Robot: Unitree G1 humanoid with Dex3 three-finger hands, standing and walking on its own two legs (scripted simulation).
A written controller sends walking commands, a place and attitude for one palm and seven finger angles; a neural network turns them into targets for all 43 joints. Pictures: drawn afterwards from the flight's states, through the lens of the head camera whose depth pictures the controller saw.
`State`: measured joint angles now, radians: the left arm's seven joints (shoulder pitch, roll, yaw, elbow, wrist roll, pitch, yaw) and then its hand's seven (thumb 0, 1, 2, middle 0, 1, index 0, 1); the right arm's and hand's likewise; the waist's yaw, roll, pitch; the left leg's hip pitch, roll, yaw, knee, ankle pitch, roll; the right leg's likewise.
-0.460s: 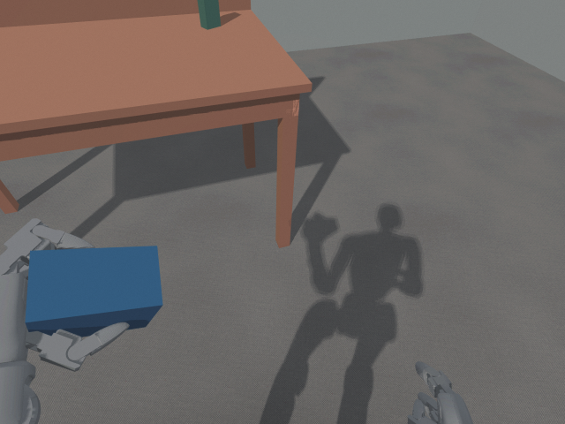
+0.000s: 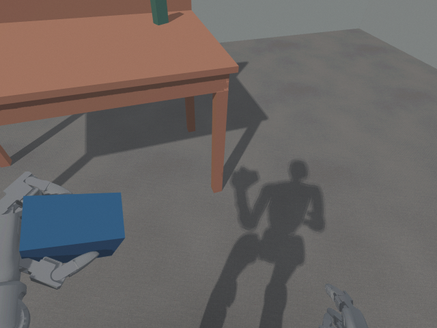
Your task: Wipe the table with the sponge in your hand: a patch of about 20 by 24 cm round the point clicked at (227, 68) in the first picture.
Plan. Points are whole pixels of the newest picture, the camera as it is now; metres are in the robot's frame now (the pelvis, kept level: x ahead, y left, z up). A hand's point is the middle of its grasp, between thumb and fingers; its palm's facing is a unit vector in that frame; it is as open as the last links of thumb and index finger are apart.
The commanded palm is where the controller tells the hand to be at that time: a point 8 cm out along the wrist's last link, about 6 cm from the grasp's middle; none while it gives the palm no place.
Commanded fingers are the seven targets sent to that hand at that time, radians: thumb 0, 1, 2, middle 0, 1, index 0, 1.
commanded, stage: walk to a spot facing it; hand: left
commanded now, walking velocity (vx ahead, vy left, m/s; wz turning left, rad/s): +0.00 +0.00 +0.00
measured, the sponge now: (88, 228) +0.22 +0.21 +0.14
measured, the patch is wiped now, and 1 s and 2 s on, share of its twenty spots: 0.00 0.00 0.00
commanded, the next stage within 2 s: turn to face it in 1.12 s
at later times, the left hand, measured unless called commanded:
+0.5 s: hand (77, 203) +0.25 +0.23 +0.16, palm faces +0.46 -0.82 -0.34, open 10.8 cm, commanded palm +0.19 +0.27 +0.18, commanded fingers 0.00 0.10 1.30 -1.20 -1.60 -1.20 -1.60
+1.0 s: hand (152, 136) +0.40 +0.15 +0.16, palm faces +0.38 -0.79 -0.48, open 10.8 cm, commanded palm +0.33 +0.21 +0.18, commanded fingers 0.00 0.10 1.30 -1.20 -1.60 -1.20 -1.60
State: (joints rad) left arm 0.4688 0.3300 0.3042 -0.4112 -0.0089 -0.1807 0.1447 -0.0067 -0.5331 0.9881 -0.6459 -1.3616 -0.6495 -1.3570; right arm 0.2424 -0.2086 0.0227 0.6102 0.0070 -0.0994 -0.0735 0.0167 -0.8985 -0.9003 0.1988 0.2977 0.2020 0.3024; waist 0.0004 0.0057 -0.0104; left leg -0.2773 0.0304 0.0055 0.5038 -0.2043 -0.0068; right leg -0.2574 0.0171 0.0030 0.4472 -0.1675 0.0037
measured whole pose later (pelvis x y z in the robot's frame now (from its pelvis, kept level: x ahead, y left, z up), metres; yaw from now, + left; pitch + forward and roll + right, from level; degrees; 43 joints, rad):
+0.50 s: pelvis +0.05 -0.02 -0.01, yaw +3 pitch -1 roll +0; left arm 0.44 0.31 0.29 -0.44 0.01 -0.20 0.16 -0.01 -0.53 0.99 -0.65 -1.36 -0.65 -1.36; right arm 0.28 -0.21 0.02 0.68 -0.01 -0.07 -0.08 0.02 -0.90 -0.90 0.20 0.30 0.20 0.30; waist 0.00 -0.02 -0.03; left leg -0.38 0.05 0.07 0.81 -0.44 0.01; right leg -0.24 -0.01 -0.06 0.60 -0.34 -0.03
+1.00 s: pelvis +0.18 -0.08 -0.02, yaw +2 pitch -1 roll +1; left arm 0.43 0.36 0.35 -0.49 -0.01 -0.20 0.13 -0.01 -0.53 0.99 -0.65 -1.36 -0.65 -1.36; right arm 0.18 -0.21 0.00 0.67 0.01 -0.07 -0.06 0.02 -0.90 -0.90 0.20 0.30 0.20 0.30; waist -0.02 0.04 0.10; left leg -0.46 0.08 0.02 1.26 -0.44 -0.01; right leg -0.34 -0.07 -0.22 0.68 -0.33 -0.06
